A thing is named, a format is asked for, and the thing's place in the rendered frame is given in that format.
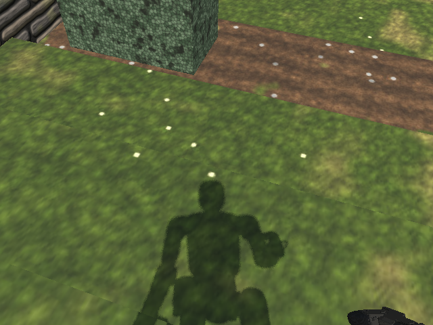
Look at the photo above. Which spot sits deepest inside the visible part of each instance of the robot right hand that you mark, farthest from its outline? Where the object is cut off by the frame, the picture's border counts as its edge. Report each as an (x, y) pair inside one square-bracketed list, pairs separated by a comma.
[(384, 316)]

